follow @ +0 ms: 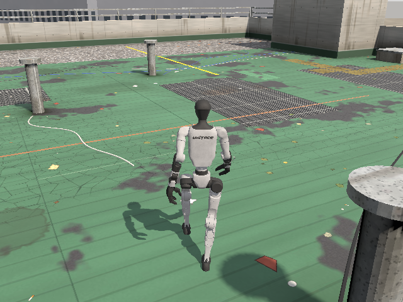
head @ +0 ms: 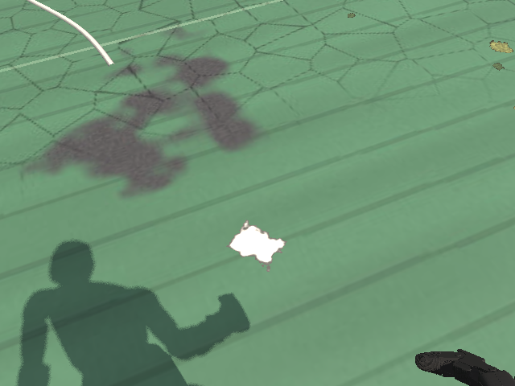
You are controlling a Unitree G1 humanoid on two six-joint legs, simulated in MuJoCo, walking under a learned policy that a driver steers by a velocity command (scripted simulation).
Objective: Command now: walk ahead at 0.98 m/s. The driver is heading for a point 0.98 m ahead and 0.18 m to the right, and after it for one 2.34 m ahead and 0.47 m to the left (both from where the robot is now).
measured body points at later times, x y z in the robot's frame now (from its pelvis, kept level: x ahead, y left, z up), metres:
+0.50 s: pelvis +0.48 -0.02 -0.01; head +0.51 -0.03 +0.44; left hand +0.74 +0.17 -0.07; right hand +0.36 -0.27 -0.14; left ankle +0.28 +0.05 -0.73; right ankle +0.73 -0.16 -0.68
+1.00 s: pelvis +0.98 -0.09 -0.02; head +1.01 -0.10 +0.43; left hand +0.96 +0.19 -0.15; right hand +1.16 -0.34 -0.11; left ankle +1.20 -0.07 -0.72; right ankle +0.76 -0.11 -0.72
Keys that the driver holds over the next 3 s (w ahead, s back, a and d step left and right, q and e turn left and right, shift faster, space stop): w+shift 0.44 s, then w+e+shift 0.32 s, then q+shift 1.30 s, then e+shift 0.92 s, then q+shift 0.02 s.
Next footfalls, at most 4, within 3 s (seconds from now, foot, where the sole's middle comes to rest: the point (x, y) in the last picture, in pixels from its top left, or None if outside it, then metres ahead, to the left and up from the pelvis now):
0.14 left None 0.33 0.05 -0.77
0.60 right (344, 281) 0.79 -0.12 -0.77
1.00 left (329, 169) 1.23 -0.08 -0.77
1.64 right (371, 156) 1.30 -0.23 -0.77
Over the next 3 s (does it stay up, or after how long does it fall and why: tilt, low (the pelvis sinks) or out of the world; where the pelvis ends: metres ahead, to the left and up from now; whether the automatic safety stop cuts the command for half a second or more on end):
stays up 1.19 -0.20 0.01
